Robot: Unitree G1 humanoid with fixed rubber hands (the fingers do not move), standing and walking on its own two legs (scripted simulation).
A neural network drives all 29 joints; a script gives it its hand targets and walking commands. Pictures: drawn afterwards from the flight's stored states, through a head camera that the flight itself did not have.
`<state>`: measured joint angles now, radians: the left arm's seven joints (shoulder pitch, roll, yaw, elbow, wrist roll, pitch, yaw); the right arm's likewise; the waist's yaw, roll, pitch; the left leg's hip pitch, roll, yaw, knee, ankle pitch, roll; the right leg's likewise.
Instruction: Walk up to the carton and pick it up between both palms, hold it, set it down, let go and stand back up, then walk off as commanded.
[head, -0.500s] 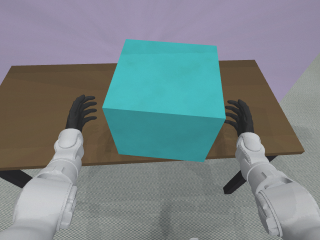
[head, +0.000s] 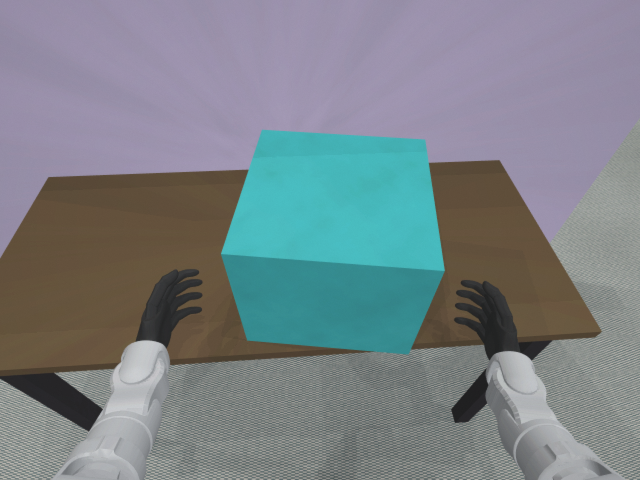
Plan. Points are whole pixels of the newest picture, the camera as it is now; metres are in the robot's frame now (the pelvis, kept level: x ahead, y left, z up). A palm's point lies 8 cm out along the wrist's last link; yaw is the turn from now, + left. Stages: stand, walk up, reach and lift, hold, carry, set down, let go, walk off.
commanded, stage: set down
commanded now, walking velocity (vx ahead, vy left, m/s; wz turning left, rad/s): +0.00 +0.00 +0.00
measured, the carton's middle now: (334, 241) +0.49 -0.02 -0.01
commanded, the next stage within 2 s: none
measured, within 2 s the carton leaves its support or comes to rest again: neither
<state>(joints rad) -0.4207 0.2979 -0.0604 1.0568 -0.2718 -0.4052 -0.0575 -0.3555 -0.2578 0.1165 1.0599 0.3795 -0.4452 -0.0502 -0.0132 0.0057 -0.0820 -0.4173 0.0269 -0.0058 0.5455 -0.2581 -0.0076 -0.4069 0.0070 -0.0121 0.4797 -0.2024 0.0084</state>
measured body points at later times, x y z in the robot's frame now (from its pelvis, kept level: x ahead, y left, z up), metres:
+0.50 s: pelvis +0.01 +0.00 +0.01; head +0.00 +0.01 +0.46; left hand +0.26 +0.24 +0.00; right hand +0.25 -0.22 +0.00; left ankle +0.01 +0.12 -0.73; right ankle +0.02 -0.13 -0.73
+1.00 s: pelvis +0.02 +0.01 +0.01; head +0.01 +0.01 +0.46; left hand +0.22 +0.24 -0.02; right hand +0.20 -0.22 -0.02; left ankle +0.01 +0.12 -0.73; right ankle +0.02 -0.13 -0.73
